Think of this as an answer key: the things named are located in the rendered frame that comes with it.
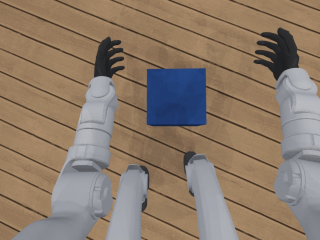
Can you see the carton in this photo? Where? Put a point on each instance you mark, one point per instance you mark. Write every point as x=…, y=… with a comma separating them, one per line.
x=176, y=97

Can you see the robot left hand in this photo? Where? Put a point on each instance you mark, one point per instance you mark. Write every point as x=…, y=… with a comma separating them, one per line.
x=103, y=63

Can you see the left robot upper arm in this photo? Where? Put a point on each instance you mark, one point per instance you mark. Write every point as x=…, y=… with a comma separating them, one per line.
x=79, y=200

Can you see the right robot forearm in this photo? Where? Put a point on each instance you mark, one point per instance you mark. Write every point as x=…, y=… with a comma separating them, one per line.
x=299, y=115

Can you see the right robot shin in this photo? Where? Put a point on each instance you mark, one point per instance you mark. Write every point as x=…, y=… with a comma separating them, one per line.
x=200, y=157

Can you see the right robot foot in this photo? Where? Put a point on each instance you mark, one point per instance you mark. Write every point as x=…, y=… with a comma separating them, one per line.
x=186, y=159

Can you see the right robot upper arm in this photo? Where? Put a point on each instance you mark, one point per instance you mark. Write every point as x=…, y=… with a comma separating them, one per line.
x=297, y=184

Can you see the left robot forearm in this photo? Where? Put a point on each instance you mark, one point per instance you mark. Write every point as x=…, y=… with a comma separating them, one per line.
x=90, y=150

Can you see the robot right hand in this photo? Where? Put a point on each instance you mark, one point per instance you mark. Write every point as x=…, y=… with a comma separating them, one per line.
x=286, y=56

